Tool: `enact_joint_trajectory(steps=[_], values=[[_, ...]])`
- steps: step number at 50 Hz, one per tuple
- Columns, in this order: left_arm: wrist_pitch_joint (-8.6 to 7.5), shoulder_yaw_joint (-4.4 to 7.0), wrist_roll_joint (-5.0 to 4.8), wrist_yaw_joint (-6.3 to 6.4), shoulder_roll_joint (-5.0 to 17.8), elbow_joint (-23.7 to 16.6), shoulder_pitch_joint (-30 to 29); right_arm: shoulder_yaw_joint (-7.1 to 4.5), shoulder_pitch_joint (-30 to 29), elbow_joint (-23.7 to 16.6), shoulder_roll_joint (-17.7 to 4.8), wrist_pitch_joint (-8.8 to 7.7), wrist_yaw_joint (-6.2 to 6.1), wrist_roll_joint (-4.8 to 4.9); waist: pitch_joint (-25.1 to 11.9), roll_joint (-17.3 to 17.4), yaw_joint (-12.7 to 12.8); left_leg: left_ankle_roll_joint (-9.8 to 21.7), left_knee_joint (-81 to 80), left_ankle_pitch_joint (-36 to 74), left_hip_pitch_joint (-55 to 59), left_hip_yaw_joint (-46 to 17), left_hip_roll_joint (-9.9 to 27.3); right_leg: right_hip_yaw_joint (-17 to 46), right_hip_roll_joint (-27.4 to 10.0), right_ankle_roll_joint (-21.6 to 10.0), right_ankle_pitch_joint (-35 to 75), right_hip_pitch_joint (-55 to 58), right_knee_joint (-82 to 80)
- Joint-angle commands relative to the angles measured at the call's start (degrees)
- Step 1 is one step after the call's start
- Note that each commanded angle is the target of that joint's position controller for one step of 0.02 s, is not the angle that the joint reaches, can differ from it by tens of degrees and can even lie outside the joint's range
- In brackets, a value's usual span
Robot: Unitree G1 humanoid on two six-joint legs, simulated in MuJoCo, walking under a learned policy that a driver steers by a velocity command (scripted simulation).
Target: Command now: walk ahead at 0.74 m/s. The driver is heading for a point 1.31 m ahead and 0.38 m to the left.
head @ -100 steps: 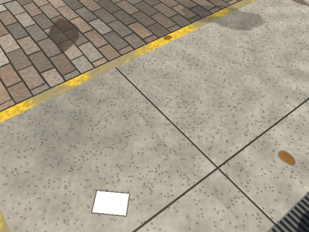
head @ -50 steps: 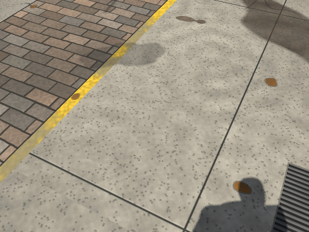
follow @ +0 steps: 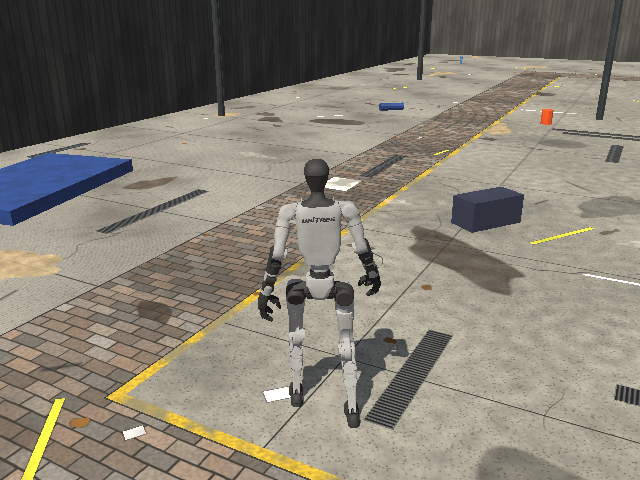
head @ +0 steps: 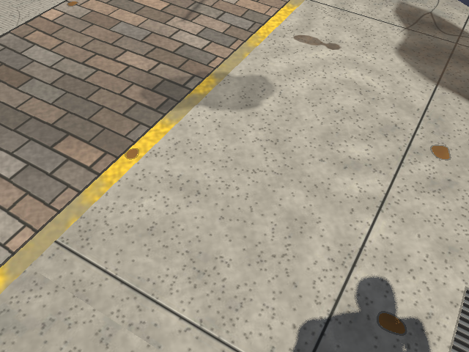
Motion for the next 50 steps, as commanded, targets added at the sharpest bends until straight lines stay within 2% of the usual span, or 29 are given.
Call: enact_joint_trajectory(steps=[1, 2, 3, 4, 5, 6, 8, 10, 13, 19, 21, 23, 24, 25, 26, 27, 28, 29, 30, 32, 33, 34, 37, 40, 44, 46, 48, 49, 50], values=[[-1.72, -1.01, 2.48, -0.56, 0.82, -8.14, -11.88, -3.92, 29.49, 5.20, -13.28, 0.04, -1.08, -0.47, -4.95, 14.74, -17.12, 5.66, -7.08, -16.42, 37.04, -19.02, 10.73, -3.69, -0.23, -4.22, 10.01, -36.19, 36.22], [-3.22, -1.46, -0.49, -0.49, -2.55, -11.03, -9.58, -2.41, 28.26, 4.23, -11.50, -1.24, 0.13, -2.50, -7.31, 24.09, -12.10, 12.85, -21.85, -34.79, 38.89, -51.58, 19.71, 2.42, 7.08, -4.33, -4.49, -49.58, 51.56], [-4.12, -0.89, -2.63, -0.80, 2.02, -11.81, -11.16, -0.94, 19.95, 2.72, -7.60, -1.95, 0.81, -2.34, -0.29, 14.55, -9.07, 12.58, -22.93, -39.09, 33.44, -50.15, 21.63, 5.06, 1.50, -6.61, 0.30, -57.22, 58.18], [-4.47, -1.04, -2.30, -1.25, 3.15, -12.86, -14.06, 0.14, 16.03, 1.28, -4.51, -2.31, 1.27, -2.24, 2.64, 10.19, -8.07, 11.24, -21.41, -31.46, 29.43, -41.64, 19.58, 3.95, -1.20, -7.93, 5.48, -58.95, 58.42], [-4.21, -1.14, -1.03, -1.35, 2.75, -12.52, -13.30, 0.64, 13.28, 0.72, -4.30, -2.11, 1.64, -2.38, 3.21, 5.98, -5.67, 10.34, -21.45, -24.07, 24.92, -33.96, 16.99, 2.66, -4.32, -7.50, 10.02, -56.28, 55.85], [-3.65, -0.81, 0.27, -1.31, 2.77, -12.71, -13.36, 1.04, 10.96, 0.24, -3.75, -1.73, 1.85, -2.84, 4.60, 5.46, -3.75, 8.92, -22.15, -18.82, 19.39, -28.10, 14.14, 2.31, -6.19, -6.82, 13.37, -53.11, 51.81], [-1.80, -0.84, 0.24, -1.84, 2.16, -12.18, -11.54, 1.69, 10.95, 0.25, -2.81, -1.30, 1.47, -3.19, 6.25, 7.31, -1.76, 8.44, -24.93, -13.93, 13.17, -21.23, 11.03, 0.89, -7.29, -4.72, 17.05, -49.73, 49.30], [-0.94, -0.68, 0.58, -1.40, 2.67, -13.10, -13.86, 1.71, 13.52, 0.90, -3.65, -1.47, 0.73, -2.75, 8.48, 5.26, -1.99, 9.35, -27.64, -7.78, 12.12, -17.21, 10.04, -0.31, -6.94, -2.62, 21.32, -52.10, 45.02], [-1.56, -0.90, 0.64, -1.51, 2.18, -16.64, -23.17, 2.15, 17.45, 1.27, -3.31, -1.49, -0.75, -2.48, 10.59, 3.56, -4.31, 8.93, -31.04, 3.55, 11.25, -10.16, 8.06, -4.05, -5.30, -1.06, 29.65, -50.49, 31.39], [-3.15, -1.69, -0.50, -4.77, 0.25, -21.41, -34.48, 2.21, 24.47, 1.63, -4.18, -0.46, -1.92, -1.42, 12.16, 3.88, -5.89, 7.55, -32.67, 17.88, 23.07, -2.75, 9.32, -6.95, -1.11, -3.11, 35.20, -42.78, 9.91], [-3.39, -1.31, -0.74, -5.52, 1.52, -22.89, -35.58, 1.56, 24.88, 1.14, -6.40, 0.16, -1.99, -2.06, 9.98, 6.86, -4.39, 7.29, -27.41, 38.94, 28.96, -1.82, 10.93, -9.10, 2.17, -4.37, 30.20, -38.25, 7.58], [-2.63, 0.21, -1.25, -4.91, 5.49, -22.86, -29.37, 0.71, 25.15, 1.35, -8.69, 1.25, -2.15, -3.96, 3.28, 12.52, 0.96, 6.53, -15.10, 68.03, 35.47, -1.85, 12.73, -10.97, 6.15, -6.48, 21.71, -29.87, 9.61], [-1.94, 1.64, -1.65, -4.12, 8.53, -19.97, -17.95, 0.35, 23.81, 1.19, -9.55, 2.24, -2.23, -4.76, -3.16, 15.09, 6.75, 5.99, -2.22, 77.05, 34.18, -1.29, 13.10, -10.98, 7.25, -8.26, 19.19, -17.62, 10.61], [-1.09, 2.78, -1.48, -3.15, 11.20, -15.56, -2.64, 0.61, 20.15, -0.53, -9.33, 2.67, -2.40, -4.82, -10.55, 13.90, 14.10, 4.61, 16.22, 68.72, 19.77, -1.10, 11.42, -5.42, 2.68, -10.22, 17.31, 4.52, 12.80], [-1.26, 3.98, 1.09, -2.79, 16.59, -13.10, 5.15, 3.08, 28.33, -2.94, 2.00, 1.18, -1.00, -4.44, -23.05, -5.06, 7.12, 2.28, 42.30, 24.88, -8.95, -4.98, 0.60, 26.08, -13.62, -19.54, -8.94, 32.85, 11.46], [-1.75, 3.40, 0.98, -2.90, 12.94, -10.99, 7.94, 3.44, 27.90, -1.84, 1.26, -1.91, -0.11, -1.23, -30.64, -12.07, 7.99, 3.68, 50.80, -9.82, -17.03, -14.92, -5.46, 48.78, -18.25, -21.49, -27.02, 36.99, -3.12], [-1.97, 2.18, 1.18, -2.48, 8.28, -9.86, 4.42, 1.38, 17.29, -5.57, -5.50, -3.09, -0.11, 1.65, -16.98, -11.69, 8.32, 5.66, 53.27, -8.38, -23.64, -13.57, -1.76, 41.89, -15.53, -16.94, -21.74, 28.96, -7.39], [-2.41, 1.55, 1.68, -2.58, 6.53, -9.94, 0.17, 1.76, 11.12, -8.03, -5.13, -3.70, -0.30, 1.96, -9.08, -4.29, 6.50, 6.17, 51.99, -5.78, -23.88, -12.34, 0.63, 32.50, -14.13, -15.38, -11.01, 17.96, -8.11], [-2.89, 0.95, 2.40, -2.99, 4.78, -9.80, -4.11, 1.87, 8.28, -8.88, -3.66, -3.82, -0.40, 0.95, -4.26, 2.73, 3.28, 6.14, 48.21, -3.25, -21.37, -11.47, 2.74, 25.66, -12.06, -14.61, -2.60, 6.57, -9.24], [-3.32, -0.36, 3.37, -3.52, 0.82, -9.57, -9.61, 1.82, 12.12, -8.48, -1.35, -1.71, -0.06, -0.11, -0.36, 0.79, -3.48, 5.40, 44.46, -0.17, -15.23, -11.65, 6.29, 17.67, -8.67, -14.26, 0.31, -7.70, -11.62], [-3.23, -0.46, 2.34, -3.50, 0.80, -9.20, -10.65, 2.02, 13.11, -8.37, -0.23, -0.64, -0.11, -0.35, 1.83, -0.22, -4.96, 4.51, 42.56, -1.05, -14.99, -11.02, 7.35, 15.09, -8.28, -14.58, 0.35, -11.98, -13.69], [-3.36, -0.36, 1.58, -3.41, 1.56, -8.67, -11.23, 2.27, 12.99, -8.59, 0.40, 0.47, -0.28, -0.18, 4.45, -1.31, -6.02, 3.46, 40.63, -1.19, -16.31, -10.76, 8.49, 11.87, -8.83, -13.99, 0.81, -15.41, -15.79], [-4.26, 0.29, 2.07, -2.39, 4.50, -7.77, -9.77, 2.14, 5.45, -11.40, -1.79, 1.57, -1.12, -0.81, 9.77, -0.58, -4.38, 0.91, 31.77, 10.54, -21.93, -10.45, 8.05, 1.31, -7.29, -11.94, 11.56, -18.95, -19.17], [-5.03, -0.06, 2.38, -1.27, 4.92, -7.26, -6.05, 1.98, -1.15, -13.59, -1.92, 0.66, -0.09, -1.22, 9.55, 1.69, -1.53, 1.17, 18.11, 27.33, -18.46, -5.40, 5.26, -8.80, -4.45, -8.63, 19.91, -17.11, -20.02], [-4.22, 0.02, 1.97, -0.40, 7.55, -5.67, -0.44, 2.23, -9.26, -17.24, -0.89, -0.15, 2.16, -0.40, 10.79, 2.26, 1.28, 3.55, 4.22, 33.87, -17.60, -2.05, 2.15, -13.09, -7.29, -5.99, 27.74, -3.07, -20.51], [-2.66, 0.54, 2.80, 0.05, 10.15, -6.69, -1.09, 1.10, -9.14, -18.53, -3.46, -0.49, 3.42, -0.23, 8.03, -0.56, -0.39, 5.03, 1.80, 28.40, -15.22, 2.50, -2.44, -14.92, -8.51, -3.97, 53.43, 6.66, -14.21], [-0.37, 1.39, 4.15, 1.03, 13.01, -8.11, -2.43, -0.90, -1.05, -18.45, -7.22, 0.38, 3.69, 0.59, 1.82, -5.68, -6.36, 7.04, 5.61, 15.70, -8.06, 6.67, -7.48, -15.81, -10.15, -2.90, 84.66, 13.01, 2.53], [0.51, 1.67, 4.35, 1.31, 14.01, -9.35, -5.45, -2.54, 11.46, -15.77, -10.59, 1.33, 3.34, 0.46, -4.18, -7.64, -12.61, 9.00, 7.56, 11.45, 4.39, 5.34, -8.12, -15.21, -10.75, -3.11, 90.31, 9.98, 17.14], [0.46, 1.63, 3.84, 1.57, 13.67, -10.69, -8.09, -4.27, 24.32, -12.81, -14.16, 2.36, 2.43, 0.34, -8.84, -4.67, -18.23, 10.43, 4.85, 9.52, 22.93, -0.86, -6.88, -14.97, -8.31, -1.99, 81.30, -2.52, 36.13]])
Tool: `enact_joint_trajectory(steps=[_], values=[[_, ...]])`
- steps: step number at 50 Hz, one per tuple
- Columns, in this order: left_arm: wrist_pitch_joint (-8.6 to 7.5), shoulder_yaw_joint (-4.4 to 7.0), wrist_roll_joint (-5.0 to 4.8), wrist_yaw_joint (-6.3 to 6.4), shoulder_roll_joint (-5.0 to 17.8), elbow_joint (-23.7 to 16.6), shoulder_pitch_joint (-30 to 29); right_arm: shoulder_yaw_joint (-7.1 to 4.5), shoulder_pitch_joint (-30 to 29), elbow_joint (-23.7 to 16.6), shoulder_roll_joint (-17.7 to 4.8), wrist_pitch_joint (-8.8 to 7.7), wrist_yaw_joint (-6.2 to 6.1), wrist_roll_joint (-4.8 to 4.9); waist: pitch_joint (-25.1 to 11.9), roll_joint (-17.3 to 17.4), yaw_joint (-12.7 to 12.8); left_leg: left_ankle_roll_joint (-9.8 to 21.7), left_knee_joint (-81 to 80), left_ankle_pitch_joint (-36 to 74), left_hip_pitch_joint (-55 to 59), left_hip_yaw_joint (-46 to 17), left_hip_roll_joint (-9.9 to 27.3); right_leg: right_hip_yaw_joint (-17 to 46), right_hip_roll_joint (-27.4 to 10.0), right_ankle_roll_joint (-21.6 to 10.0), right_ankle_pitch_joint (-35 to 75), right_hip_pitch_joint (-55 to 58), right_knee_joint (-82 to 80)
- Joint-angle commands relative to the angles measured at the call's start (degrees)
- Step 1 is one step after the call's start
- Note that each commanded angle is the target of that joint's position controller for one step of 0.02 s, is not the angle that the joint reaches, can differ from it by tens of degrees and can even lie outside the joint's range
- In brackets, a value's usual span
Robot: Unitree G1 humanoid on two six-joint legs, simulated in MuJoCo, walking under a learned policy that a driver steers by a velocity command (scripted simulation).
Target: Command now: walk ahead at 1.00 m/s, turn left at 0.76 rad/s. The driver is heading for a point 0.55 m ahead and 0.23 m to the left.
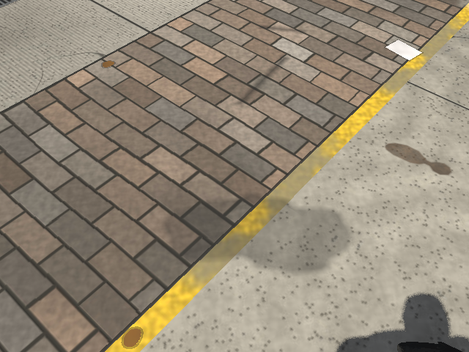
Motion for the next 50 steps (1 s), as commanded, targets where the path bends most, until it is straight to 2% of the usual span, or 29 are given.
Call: enact_joint_trajectory(steps=[1, 2, 3, 4, 5, 8, 12, 14, 19, 21, 22, 23, 24, 25, 26, 27, 28, 30, 32, 34, 36, 39, 41, 42, 43, 44, 45, 47, 50], values=[[-1.91, 0.22, -0.36, -0.25, 2.06, -9.35, -0.36, -7.62, 25.96, 1.12, -20.20, 1.90, -1.53, -0.15, -14.30, 19.96, -8.38, 16.48, -2.79, -16.71, 59.71, -32.00, 11.14, 5.32, 2.68, 1.77, 13.50, -50.96, 67.26], [-5.65, -0.72, -2.84, -1.70, 4.08, -11.73, -0.57, -6.24, 24.25, 0.10, -15.50, 1.04, -1.63, -1.37, -25.24, 14.79, -7.72, 20.97, -17.95, -42.24, 66.13, -59.84, 17.33, 21.14, 5.19, -1.68, -0.02, -61.13, 73.04], [-7.20, 0.23, -4.74, -2.04, 8.08, -14.47, -10.08, -5.41, 25.52, 0.02, -11.08, 0.26, -2.04, -2.51, -17.24, 8.40, -9.85, 15.02, -21.90, -41.67, 60.72, -56.99, 15.47, 22.70, 1.75, -5.19, 3.28, -63.61, 68.22], [-7.68, -0.07, -4.69, -1.81, 6.92, -16.71, -14.63, -4.66, 23.55, 0.69, -9.05, -0.65, -1.41, -3.12, -8.81, -1.60, -6.73, 12.33, -22.88, -33.33, 49.56, -51.21, 13.50, 21.89, -0.09, -6.16, 5.56, -62.67, 61.85], [-7.52, -0.13, -3.12, -1.36, 6.09, -16.52, -14.92, -4.19, 19.75, -0.08, -7.49, -1.36, -1.21, -2.88, -6.62, -5.25, -3.49, 12.01, -22.17, -26.84, 41.27, -46.16, 11.72, 22.08, -2.20, -6.19, 6.52, -59.51, 56.36], [-5.13, 0.73, -1.09, -1.30, 6.51, -16.00, -11.50, -3.89, 12.93, -2.46, -7.28, -0.87, -2.22, -1.55, -0.08, -3.76, 2.11, 11.64, -24.15, -15.59, 24.18, -34.75, 4.83, 20.99, -4.84, -2.70, 7.55, -52.05, 46.17], [-4.33, -0.05, -0.19, -0.76, 3.81, -21.39, -24.01, -3.86, 14.92, -2.25, -7.77, -0.42, -4.60, -0.60, 5.71, -1.07, -1.69, 9.54, -24.96, -7.93, 10.15, -26.64, 0.07, 16.40, -3.11, 1.60, 22.70, -46.29, 23.55], [-4.43, -0.07, -0.88, -0.96, 2.63, -23.22, -28.10, -4.25, 16.68, -1.57, -8.56, 0.10, -4.87, -0.48, 4.62, 1.57, -4.54, 6.45, -24.06, -9.58, 6.43, -25.51, -1.32, 14.85, -0.13, 2.24, 32.85, -38.41, 13.64], [-5.19, 2.84, -4.22, -0.98, 8.08, -25.07, -29.74, -4.88, 19.20, 0.21, -7.86, 0.69, -5.45, 0.66, 2.19, 5.49, -4.91, 3.17, -14.57, -9.89, 22.18, -33.49, 2.20, 19.85, 0.48, 2.17, 29.86, -35.92, 3.19], [-5.63, 5.19, -4.71, -0.68, 11.52, -22.85, -16.95, -5.04, 17.35, -0.46, -8.21, 1.46, -5.06, -0.67, -6.49, 6.10, 2.75, 0.31, 0.72, 7.68, 26.83, -31.48, 1.16, 18.24, -0.06, -0.55, 24.28, -23.41, 4.34], [-4.99, 5.59, -4.56, -0.04, 12.77, -20.90, -2.39, -3.72, 14.43, -2.62, -5.49, 1.65, -4.38, -2.63, -17.42, 5.39, 9.72, -1.40, 17.99, 6.08, 18.44, -27.88, 0.13, 22.96, -7.07, -2.87, 16.00, -4.17, 11.29], [-4.68, 6.14, -1.84, -0.75, 17.91, -18.89, 3.11, -1.34, 26.67, -4.62, 2.46, 1.14, -3.77, -0.24, -28.82, -22.72, 2.80, -4.31, 39.66, -31.54, -2.69, -21.09, -7.70, 57.27, -23.66, -13.93, -8.09, 18.07, 1.23], [-4.28, 5.68, -2.01, -1.62, 14.19, -18.93, 1.75, -0.67, 25.42, -4.53, -1.96, 1.38, -4.48, 2.38, -25.83, -27.13, 3.87, -4.19, 48.26, -28.76, -12.57, -17.65, -0.62, 70.24, -26.19, -13.86, -27.94, 16.08, -5.02], [-3.52, 4.82, -2.06, -1.08, 9.33, -19.47, -0.56, -1.66, 17.75, -4.43, -6.63, 1.78, -4.85, 1.03, -15.38, -17.18, 6.61, -4.71, 49.74, -23.90, -14.91, -15.37, 1.16, 60.65, -22.45, -12.07, -20.85, 7.95, -6.58], [-2.64, 4.26, -1.08, -0.92, 8.21, -18.38, -3.29, -2.11, 11.43, -5.56, -7.89, 1.79, -4.91, -0.85, -6.77, -5.72, 6.31, -5.43, 47.79, -20.65, -12.95, -13.52, 2.57, 48.91, -19.16, -10.71, -1.41, -2.14, -5.94], [-2.18, 4.05, -0.18, -1.09, 7.98, -17.35, -5.29, -2.33, 6.16, -7.31, -7.42, 1.37, -4.77, -2.59, -1.18, -0.59, 5.20, -5.78, 44.79, -20.31, -10.25, -12.71, 3.56, 40.07, -16.76, -10.35, 20.12, -11.19, -4.88], [-2.34, 3.56, 0.40, -1.18, 7.25, -16.52, -7.16, -2.57, 6.84, -8.20, -6.54, 1.44, -4.40, -2.16, -0.52, -2.80, 2.02, -6.28, 43.02, -21.66, -6.58, -13.18, 4.72, 34.70, -16.08, -11.15, 36.81, -16.68, -3.82], [-3.02, 2.40, -0.94, -1.92, 3.94, -14.07, -8.45, -2.23, 8.25, -8.14, -4.31, 2.21, -4.21, -0.76, -0.51, -5.05, -0.62, -6.76, 35.60, -24.57, -4.87, -12.12, 5.38, 27.10, -13.83, -11.10, 49.64, -20.14, -4.18], [-3.17, 3.11, -2.29, -1.86, 7.07, -12.61, -10.13, -1.54, 6.53, -9.00, -2.90, 2.39, -3.85, -1.41, 0.41, -4.98, -1.74, -7.61, 25.14, -20.97, -3.80, -10.26, 4.91, 23.26, -14.43, -12.34, 55.49, -23.62, -6.51], [-2.65, 4.08, -2.57, -1.27, 10.84, -12.18, -12.28, -0.90, 5.60, -8.62, -2.65, 1.71, -2.79, -1.92, -2.01, -5.13, -1.92, -7.22, 12.47, -8.26, 4.32, -7.92, 4.08, 17.29, -12.25, -11.72, 54.86, -27.05, -8.32], [-2.29, 4.15, -3.48, -0.84, 11.72, -11.00, -11.29, -0.93, 2.54, -8.53, -3.33, 1.07, -1.57, -2.13, -3.72, -5.67, -0.74, -6.47, 3.67, 2.36, 12.25, -6.88, 2.05, 14.04, -10.59, -9.94, 50.23, -27.98, -8.77], [-2.05, 4.25, -4.04, -0.57, 13.05, -9.29, -9.69, -2.01, 0.31, -9.21, -6.30, 0.99, -1.00, -2.86, -3.93, -4.94, -1.43, -4.11, -3.14, 4.05, 15.57, -7.58, 0.90, 13.69, -12.04, -8.32, 50.25, -23.54, -4.65], [-1.61, 3.93, -4.14, -0.49, 12.77, -8.58, -8.74, -3.43, 6.18, -7.22, -8.75, 0.92, -1.56, -3.69, -6.86, -3.22, -4.87, -1.89, -8.44, 8.03, 25.60, -5.55, -1.15, 11.60, -9.64, -6.22, 53.20, -23.54, 5.69], [-1.58, 3.30, -3.24, -0.42, 11.43, -8.72, -6.69, -4.37, 8.76, -7.01, -11.89, 1.10, -2.32, -4.09, -9.02, 0.04, -5.59, -0.03, -8.31, 24.21, 32.99, -8.55, 2.46, 9.27, -6.44, -3.69, 45.17, -28.03, 15.81], [-1.55, 1.43, -1.03, -0.87, 7.14, -9.57, -1.18, -4.04, 11.00, -8.12, -14.61, 1.64, -3.25, -5.80, -15.87, 12.96, -3.60, 9.60, -4.10, 54.00, 48.94, -27.83, 19.66, 8.00, 0.10, 0.36, 1.90, -43.74, 39.20], [-0.93, 0.31, -1.76, -1.81, 6.74, -6.86, 5.77, -2.06, 10.97, -8.11, -9.45, 1.89, -3.00, -5.16, -28.18, 12.89, -2.22, 15.66, -4.28, 55.10, 52.69, -37.13, 26.19, 17.92, -0.73, 0.96, -15.22, -44.78, 47.02], [0.13, 1.33, -2.80, -2.03, 10.80, -6.85, 2.65, -1.82, 8.82, -8.19, -7.63, 2.24, -2.30, -3.79, -24.59, 6.44, -3.07, 14.14, -6.08, 45.21, 47.06, -33.53, 22.08, 19.28, -2.81, 1.76, -13.58, -45.71, 48.58], [1.94, 1.43, -2.62, -0.86, 10.14, -8.35, -5.37, -1.34, 3.59, -7.14, -6.25, 2.37, -1.99, -2.77, -13.00, 1.05, -1.70, 9.23, -10.23, 29.08, 34.26, -26.95, 17.00, 17.30, -5.22, 2.87, -9.08, -48.35, 42.65], [4.48, 1.20, -2.12, 0.43, 7.96, -7.27, -3.49, -2.33, -0.81, -6.46, -8.48, 3.15, -2.42, -4.25, -9.01, 4.83, 2.06, 7.03, -15.95, 16.95, 17.32, -21.33, 13.16, 14.79, -4.61, 3.83, -3.38, -36.95, 32.14]])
